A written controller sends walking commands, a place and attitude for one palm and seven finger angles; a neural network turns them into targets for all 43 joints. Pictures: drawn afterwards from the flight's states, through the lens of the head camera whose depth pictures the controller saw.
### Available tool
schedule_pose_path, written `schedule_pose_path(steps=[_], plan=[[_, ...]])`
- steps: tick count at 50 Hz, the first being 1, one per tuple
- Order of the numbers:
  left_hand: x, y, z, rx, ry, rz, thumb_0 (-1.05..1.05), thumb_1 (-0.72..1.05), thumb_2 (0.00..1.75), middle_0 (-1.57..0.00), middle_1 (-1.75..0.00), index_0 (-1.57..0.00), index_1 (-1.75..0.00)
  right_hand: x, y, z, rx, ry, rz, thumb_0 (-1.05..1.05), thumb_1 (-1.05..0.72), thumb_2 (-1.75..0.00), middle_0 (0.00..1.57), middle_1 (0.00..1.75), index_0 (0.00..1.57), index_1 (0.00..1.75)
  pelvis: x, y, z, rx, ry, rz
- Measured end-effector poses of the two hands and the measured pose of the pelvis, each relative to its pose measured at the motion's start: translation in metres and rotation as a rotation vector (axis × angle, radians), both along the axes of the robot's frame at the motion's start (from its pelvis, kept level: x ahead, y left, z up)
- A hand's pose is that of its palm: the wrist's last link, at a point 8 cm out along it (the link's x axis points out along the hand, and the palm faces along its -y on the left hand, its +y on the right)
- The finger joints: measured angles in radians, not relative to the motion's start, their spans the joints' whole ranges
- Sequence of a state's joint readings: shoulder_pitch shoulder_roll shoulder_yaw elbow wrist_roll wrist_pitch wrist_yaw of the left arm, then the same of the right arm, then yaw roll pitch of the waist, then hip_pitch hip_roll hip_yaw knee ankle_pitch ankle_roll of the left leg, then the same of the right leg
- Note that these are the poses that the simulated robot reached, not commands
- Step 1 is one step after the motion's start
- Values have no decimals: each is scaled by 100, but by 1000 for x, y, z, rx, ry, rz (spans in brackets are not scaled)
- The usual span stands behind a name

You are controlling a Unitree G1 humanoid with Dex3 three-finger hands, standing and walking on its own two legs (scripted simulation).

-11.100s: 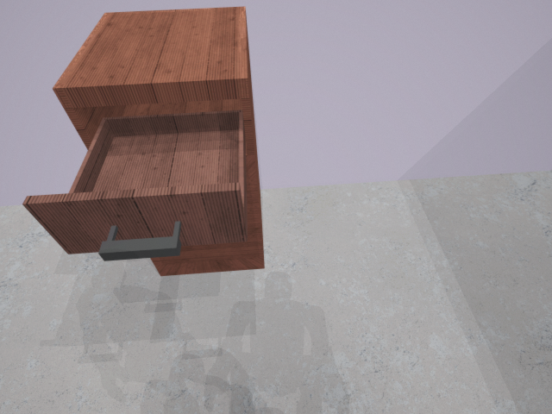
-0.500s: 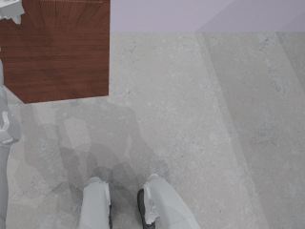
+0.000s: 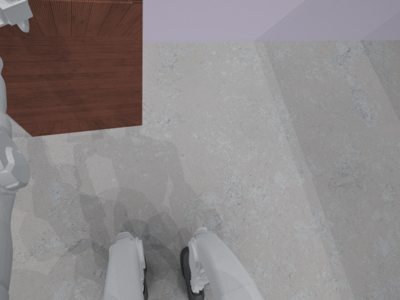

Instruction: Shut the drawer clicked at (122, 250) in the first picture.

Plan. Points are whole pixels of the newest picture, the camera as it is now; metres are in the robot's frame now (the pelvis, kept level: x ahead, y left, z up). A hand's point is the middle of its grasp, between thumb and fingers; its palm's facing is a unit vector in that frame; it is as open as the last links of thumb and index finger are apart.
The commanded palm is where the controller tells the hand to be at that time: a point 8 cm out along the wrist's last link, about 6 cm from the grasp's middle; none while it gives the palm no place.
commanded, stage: pull the fist back off the drawer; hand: left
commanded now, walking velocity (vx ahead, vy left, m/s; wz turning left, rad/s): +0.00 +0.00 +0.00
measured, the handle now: out of the picture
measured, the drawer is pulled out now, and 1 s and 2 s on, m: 0.00 0.00 0.00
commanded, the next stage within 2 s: draw the hand back to the body in 0.30 s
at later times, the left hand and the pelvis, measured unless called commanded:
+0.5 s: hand (21, 5) +0.59 +0.21 +0.09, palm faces +0.10 -0.99 -0.03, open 3.2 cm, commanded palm +0.53 +0.23 +0.11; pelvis +0.05 +0.00 +0.03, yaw +0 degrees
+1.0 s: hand out of the picture +0.40 +0.22 +0.18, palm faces +0.13 -0.98 -0.15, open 3.3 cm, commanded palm +0.37 +0.27 +0.20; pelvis +0.07 +0.00 +0.10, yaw +3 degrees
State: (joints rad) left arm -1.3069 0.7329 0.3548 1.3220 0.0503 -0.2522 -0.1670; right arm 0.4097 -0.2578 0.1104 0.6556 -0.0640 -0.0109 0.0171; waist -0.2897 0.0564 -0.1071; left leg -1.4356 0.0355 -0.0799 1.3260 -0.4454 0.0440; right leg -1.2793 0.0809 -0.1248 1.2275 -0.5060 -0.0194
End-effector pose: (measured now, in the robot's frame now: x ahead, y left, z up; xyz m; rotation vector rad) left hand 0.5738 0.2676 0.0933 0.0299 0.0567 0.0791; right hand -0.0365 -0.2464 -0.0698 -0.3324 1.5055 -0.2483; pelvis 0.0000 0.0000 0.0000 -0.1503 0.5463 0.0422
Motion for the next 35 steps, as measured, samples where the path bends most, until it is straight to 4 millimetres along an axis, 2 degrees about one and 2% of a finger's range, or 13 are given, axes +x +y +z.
schedule_pose_path(steps=[10,17,24,29,35], plan=[[-6,-11,1,-20,-14,8,3,80,91,-140,-160,-140,-160,13,3,3,52,-7,-30,0,-91,-90,21,30,20,30,14,0,13,18,-19,-16],[-7,-13,0,-20,10,23,2,87,91,-140,-160,-140,-160,38,0,5,72,-37,-32,0,-91,-90,21,30,20,30,30,-1,22,34,-37,-25],[-11,-7,1,-9,-33,24,2,85,90,-140,-160,-140,-160,63,-8,6,68,-52,-33,0,-91,-90,20,30,20,30,43,-3,26,47,-42,-32],[-45,-2,20,33,-65,4,2,87,90,-140,-160,-140,-160,94,-7,18,108,-111,-51,1,-91,-90,20,30,20,30,58,-2,47,62,-84,-38],[-97,4,48,-14,-24,23,2,89,90,-140,-160,-140,-160,153,-5,43,138,-270,12,1,-91,-90,20,30,20,30,75,-4,74,81,-181,-14]])
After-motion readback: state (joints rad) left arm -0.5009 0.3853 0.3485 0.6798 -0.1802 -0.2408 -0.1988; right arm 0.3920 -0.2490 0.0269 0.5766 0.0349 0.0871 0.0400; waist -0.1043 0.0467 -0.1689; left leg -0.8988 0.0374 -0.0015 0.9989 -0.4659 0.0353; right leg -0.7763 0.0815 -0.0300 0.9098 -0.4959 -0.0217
